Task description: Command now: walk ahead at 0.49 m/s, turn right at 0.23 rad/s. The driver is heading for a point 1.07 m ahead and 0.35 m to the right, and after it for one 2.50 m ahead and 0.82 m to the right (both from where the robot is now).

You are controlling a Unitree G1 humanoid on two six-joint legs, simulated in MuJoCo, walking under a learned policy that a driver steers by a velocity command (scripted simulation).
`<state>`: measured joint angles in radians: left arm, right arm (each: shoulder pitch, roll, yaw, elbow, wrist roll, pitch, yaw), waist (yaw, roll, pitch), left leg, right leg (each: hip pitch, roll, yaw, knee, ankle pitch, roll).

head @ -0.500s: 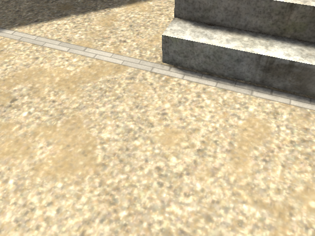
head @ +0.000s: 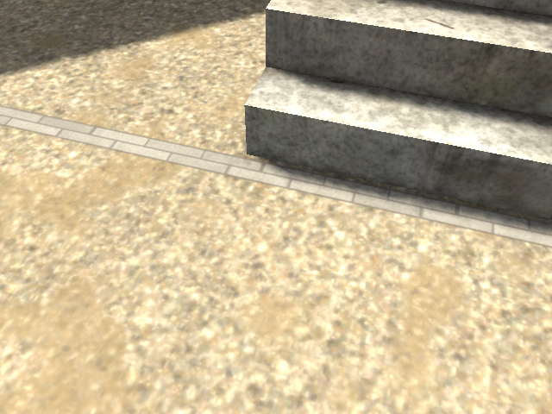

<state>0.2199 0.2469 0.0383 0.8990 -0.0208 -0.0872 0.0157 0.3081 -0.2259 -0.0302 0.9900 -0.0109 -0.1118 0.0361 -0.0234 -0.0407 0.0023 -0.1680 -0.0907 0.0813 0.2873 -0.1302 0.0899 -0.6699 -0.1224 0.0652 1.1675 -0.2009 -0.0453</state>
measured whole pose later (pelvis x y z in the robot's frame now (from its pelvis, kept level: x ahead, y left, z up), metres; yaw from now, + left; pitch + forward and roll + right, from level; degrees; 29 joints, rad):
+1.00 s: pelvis +0.56 -0.14 +0.00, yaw -31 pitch +2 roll +1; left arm 0.28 0.29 0.06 0.71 0.03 -0.04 -0.01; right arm 0.24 -0.26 -0.05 0.79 -0.03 -0.11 0.02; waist -0.02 -0.05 0.00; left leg -0.28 -0.03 0.03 0.42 -0.17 0.03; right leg -0.52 0.00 0.09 1.17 -0.35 -0.04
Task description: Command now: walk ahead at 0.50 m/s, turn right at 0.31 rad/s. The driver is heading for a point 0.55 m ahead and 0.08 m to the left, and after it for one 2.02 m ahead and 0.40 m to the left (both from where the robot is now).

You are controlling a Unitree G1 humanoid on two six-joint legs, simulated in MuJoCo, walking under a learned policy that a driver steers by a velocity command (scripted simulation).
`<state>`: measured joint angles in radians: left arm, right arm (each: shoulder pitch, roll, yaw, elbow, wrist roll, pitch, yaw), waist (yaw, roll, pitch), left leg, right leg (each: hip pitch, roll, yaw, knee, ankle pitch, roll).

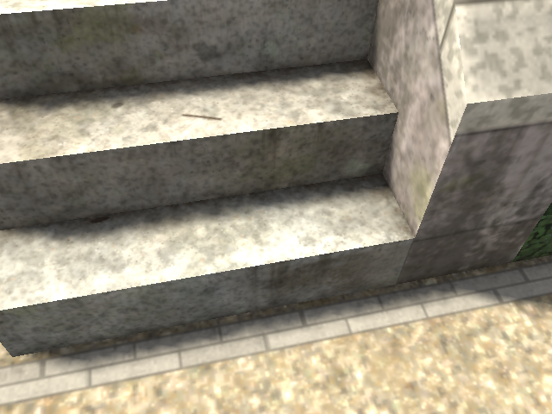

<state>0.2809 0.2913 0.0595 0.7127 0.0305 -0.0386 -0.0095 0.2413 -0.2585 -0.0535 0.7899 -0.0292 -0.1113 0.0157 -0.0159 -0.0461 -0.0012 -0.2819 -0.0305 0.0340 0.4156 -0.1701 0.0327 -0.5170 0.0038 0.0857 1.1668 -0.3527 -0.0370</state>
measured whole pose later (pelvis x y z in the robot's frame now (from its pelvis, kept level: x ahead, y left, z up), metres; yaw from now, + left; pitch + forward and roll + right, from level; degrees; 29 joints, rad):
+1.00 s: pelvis +0.42 +0.00 +0.00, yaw +18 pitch +2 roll -1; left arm 0.12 0.24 0.01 0.82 0.04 -0.02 0.04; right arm 0.17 -0.27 -0.05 0.83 -0.01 -0.03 0.00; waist -0.01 -0.02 0.10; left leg -0.35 -0.12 -0.03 0.42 -0.10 0.12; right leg -0.54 -0.03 0.03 1.09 -0.36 0.05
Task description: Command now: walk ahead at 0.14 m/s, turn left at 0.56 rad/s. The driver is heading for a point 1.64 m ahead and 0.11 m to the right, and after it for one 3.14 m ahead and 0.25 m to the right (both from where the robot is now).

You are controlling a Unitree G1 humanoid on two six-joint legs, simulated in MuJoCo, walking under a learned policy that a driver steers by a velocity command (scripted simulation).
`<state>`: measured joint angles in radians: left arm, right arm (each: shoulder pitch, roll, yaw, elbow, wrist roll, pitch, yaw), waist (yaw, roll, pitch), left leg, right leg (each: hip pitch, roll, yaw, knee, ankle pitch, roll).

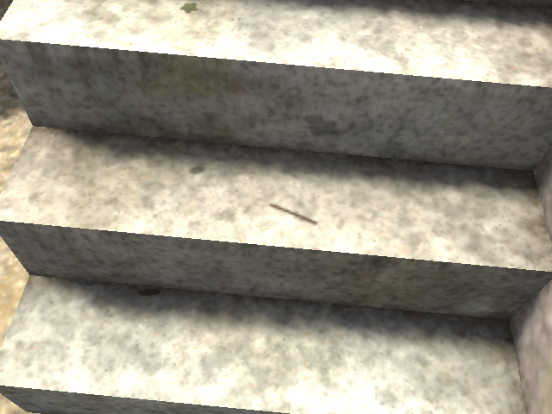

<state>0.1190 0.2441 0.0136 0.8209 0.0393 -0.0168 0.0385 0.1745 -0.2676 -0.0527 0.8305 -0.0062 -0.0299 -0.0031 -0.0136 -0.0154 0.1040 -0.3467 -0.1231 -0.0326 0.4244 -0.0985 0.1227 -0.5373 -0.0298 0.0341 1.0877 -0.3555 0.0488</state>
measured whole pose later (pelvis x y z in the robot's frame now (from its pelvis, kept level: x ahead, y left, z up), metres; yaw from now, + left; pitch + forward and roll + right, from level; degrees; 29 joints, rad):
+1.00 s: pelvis -0.02 -0.03 +0.00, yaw +13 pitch -2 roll +0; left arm 0.16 0.26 0.01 0.95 0.02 -0.05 0.02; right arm 0.19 -0.22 -0.02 0.95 -0.01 -0.01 -0.03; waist 0.02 -0.01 0.03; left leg -0.17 -0.02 -0.09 0.49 -0.29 -0.01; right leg -0.24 0.00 0.04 0.47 -0.20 0.02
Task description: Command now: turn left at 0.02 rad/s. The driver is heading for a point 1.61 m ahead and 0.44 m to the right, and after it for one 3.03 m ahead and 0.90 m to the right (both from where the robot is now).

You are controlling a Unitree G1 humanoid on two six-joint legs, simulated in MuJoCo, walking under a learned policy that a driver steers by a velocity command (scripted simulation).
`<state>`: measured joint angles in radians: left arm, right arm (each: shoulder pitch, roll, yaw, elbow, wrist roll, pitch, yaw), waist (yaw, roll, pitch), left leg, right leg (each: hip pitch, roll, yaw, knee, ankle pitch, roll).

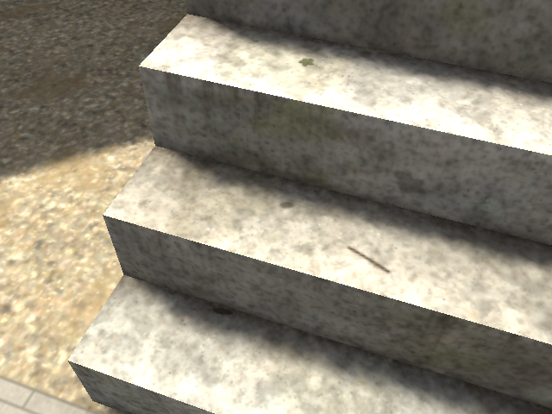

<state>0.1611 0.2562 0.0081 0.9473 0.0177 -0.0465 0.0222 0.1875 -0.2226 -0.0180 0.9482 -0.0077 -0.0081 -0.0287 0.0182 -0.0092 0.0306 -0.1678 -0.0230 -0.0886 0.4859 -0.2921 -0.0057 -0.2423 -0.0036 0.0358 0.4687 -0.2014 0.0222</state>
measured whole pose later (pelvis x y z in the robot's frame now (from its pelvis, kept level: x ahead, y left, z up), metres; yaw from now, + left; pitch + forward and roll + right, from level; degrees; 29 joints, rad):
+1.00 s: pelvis +0.09 +0.00 +0.00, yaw +0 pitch -1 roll +0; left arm 0.09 0.25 0.01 0.97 0.01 -0.05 0.03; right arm 0.21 -0.24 -0.02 1.02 -0.03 -0.06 -0.02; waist -0.02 -0.01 0.02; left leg 0.02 -0.02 -0.04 0.35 -0.36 0.02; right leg -0.35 -0.02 -0.04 0.77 -0.44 -0.03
